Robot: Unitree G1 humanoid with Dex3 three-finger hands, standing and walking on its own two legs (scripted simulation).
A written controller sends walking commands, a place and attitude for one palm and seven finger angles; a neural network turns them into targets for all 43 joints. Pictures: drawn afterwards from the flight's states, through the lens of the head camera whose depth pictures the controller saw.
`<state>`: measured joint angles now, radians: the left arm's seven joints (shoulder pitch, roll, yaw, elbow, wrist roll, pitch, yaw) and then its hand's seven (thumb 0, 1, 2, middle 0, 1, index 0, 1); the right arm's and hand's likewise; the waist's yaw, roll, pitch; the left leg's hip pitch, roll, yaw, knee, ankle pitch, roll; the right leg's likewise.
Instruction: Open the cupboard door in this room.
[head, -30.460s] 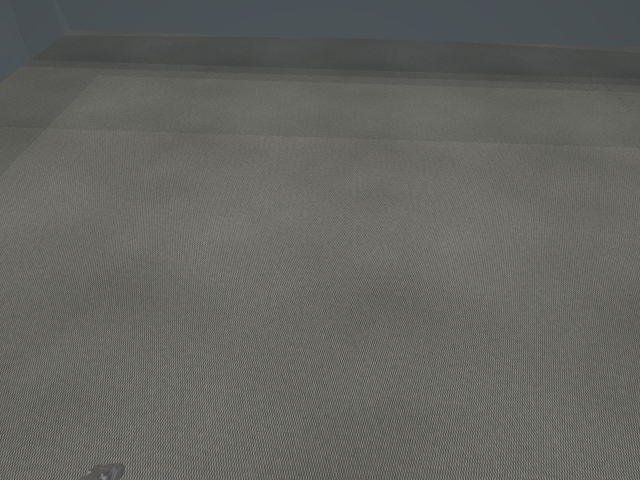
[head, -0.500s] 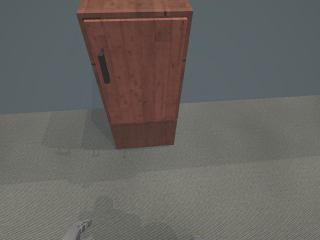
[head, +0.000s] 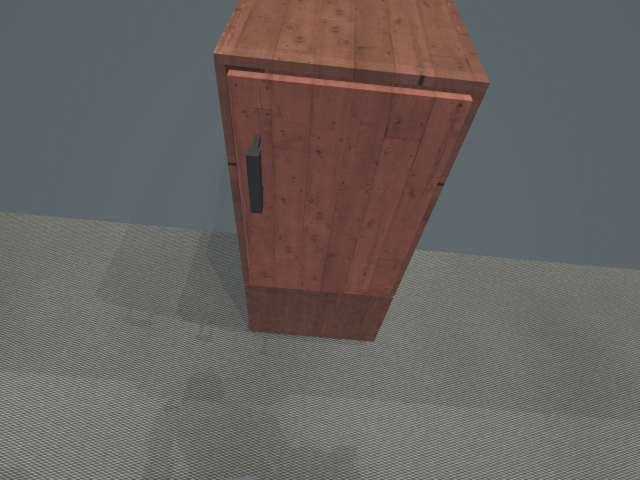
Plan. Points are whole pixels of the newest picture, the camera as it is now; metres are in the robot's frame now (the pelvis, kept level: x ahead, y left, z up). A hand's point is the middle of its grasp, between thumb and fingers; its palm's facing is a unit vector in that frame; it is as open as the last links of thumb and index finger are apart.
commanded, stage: come to a stop and stand still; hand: left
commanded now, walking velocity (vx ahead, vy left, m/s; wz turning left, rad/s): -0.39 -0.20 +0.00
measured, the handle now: (257, 175) +0.59 +0.17 -0.01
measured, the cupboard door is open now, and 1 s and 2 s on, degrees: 0 0 0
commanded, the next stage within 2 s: look again from close up in 1.06 s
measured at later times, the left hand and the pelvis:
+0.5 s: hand out of the picture +0.13 +0.13 -0.15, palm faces +0.06 -0.95 -0.30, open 7.4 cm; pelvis +0.05 -0.06 +0.00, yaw +1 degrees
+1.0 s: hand out of the picture +0.00 +0.18 -0.16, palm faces +0.11 -0.98 -0.18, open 7.4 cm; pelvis +0.00 -0.01 +0.02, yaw +2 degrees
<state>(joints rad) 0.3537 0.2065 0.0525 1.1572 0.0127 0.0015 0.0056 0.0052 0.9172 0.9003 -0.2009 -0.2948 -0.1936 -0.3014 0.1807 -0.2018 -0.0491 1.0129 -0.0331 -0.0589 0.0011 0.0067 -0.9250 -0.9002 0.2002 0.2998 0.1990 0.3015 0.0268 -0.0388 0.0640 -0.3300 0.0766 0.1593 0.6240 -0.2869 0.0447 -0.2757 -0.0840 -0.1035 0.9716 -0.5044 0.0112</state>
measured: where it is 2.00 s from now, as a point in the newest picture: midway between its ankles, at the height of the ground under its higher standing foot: outside the picture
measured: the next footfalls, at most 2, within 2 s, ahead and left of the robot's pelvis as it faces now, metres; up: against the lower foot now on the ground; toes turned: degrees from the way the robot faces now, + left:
right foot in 0.36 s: +0.15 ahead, -0.16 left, +0.00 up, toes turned -6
left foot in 0.84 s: +0.04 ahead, +0.09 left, +0.00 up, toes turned +3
